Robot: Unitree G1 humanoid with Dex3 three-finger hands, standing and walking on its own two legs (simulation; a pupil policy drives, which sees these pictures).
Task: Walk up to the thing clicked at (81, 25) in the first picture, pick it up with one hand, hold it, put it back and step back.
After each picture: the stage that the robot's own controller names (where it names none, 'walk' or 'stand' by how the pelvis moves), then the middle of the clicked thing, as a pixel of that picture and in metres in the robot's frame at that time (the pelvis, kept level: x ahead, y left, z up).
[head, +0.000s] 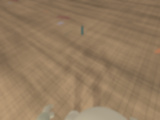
stand; (82, 30) +2.07 +0.27 -0.65
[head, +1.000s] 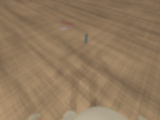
walk; (86, 38) +1.92 +0.08 -0.64
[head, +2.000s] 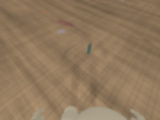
walk; (89, 48) +1.27 -0.01 -0.64
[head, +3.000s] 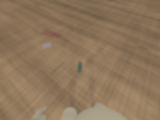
walk; (79, 67) +0.81 +0.11 -0.64
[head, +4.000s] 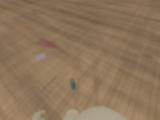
walk; (72, 84) +0.53 +0.22 -0.65
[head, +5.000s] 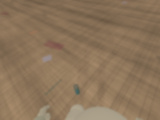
stand; (76, 89) +0.43 +0.21 -0.64
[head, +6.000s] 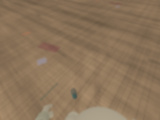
stand; (74, 94) +0.39 +0.20 -0.65
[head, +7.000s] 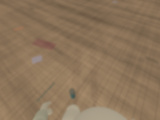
stand; (72, 93) +0.34 +0.19 -0.64
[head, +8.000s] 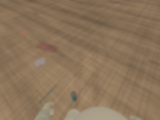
stand; (73, 96) +0.34 +0.18 -0.66
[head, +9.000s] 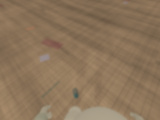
stand; (75, 93) +0.36 +0.18 -0.65
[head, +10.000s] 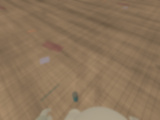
stand; (75, 97) +0.34 +0.17 -0.65
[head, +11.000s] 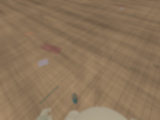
stand; (74, 98) +0.33 +0.18 -0.66
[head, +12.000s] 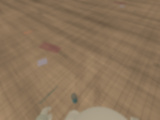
stand; (74, 98) +0.32 +0.18 -0.66
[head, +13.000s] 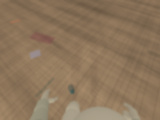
go down; (71, 89) +0.34 +0.20 -0.63
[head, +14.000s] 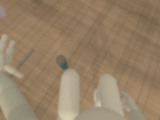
go down; (62, 63) +0.39 +0.25 -0.25
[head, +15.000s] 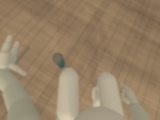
close in; (59, 61) +0.39 +0.25 -0.24
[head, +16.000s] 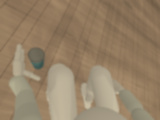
close in; (37, 60) +0.35 +0.29 -0.15
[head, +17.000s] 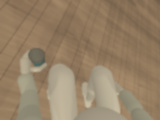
lift; (38, 60) +0.35 +0.29 -0.15
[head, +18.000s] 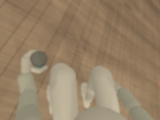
lift; (39, 62) +0.33 +0.29 -0.15
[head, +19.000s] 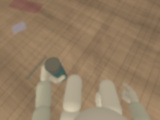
lift; (58, 72) +0.29 +0.23 -0.01
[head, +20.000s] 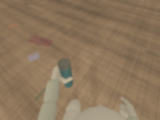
hold; (66, 75) +0.31 +0.17 +0.01
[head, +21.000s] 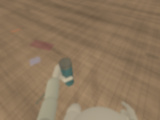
hold; (67, 74) +0.31 +0.17 +0.02
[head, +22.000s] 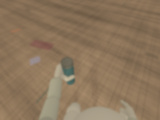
crouch; (69, 73) +0.32 +0.16 +0.02
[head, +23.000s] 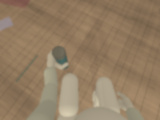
crouch; (62, 60) +0.39 +0.21 -0.06
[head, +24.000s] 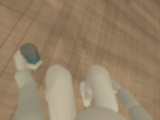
lower; (33, 59) +0.37 +0.30 -0.16
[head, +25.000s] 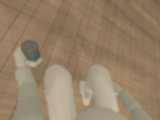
lower; (33, 56) +0.38 +0.30 -0.15
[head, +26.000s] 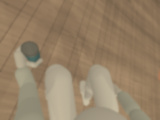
lower; (33, 56) +0.37 +0.30 -0.16
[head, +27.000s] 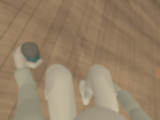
lower; (33, 56) +0.37 +0.30 -0.16
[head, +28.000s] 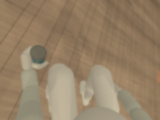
draw back; (38, 58) +0.36 +0.28 -0.16
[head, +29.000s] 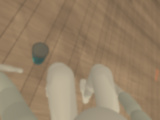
rise; (39, 55) +0.36 +0.28 -0.16
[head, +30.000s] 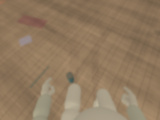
walk; (70, 78) +0.37 +0.21 -0.46
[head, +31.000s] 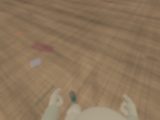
stand; (72, 96) +0.34 +0.19 -0.59
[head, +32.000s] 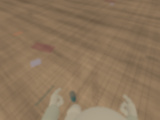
stand; (72, 96) +0.34 +0.19 -0.60
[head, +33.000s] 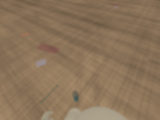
stand; (75, 96) +0.36 +0.18 -0.65
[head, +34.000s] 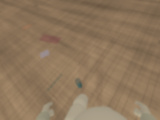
walk; (78, 83) +0.42 +0.21 -0.62
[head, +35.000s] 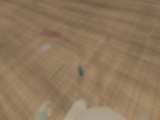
walk; (80, 71) +0.62 +0.19 -0.64
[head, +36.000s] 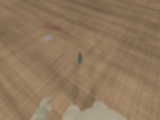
walk; (79, 58) +0.95 +0.15 -0.64
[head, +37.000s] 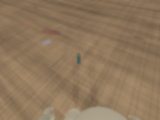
stand; (78, 58) +0.99 +0.22 -0.65
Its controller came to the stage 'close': yes
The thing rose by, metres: 0.66
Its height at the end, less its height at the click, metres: +0.00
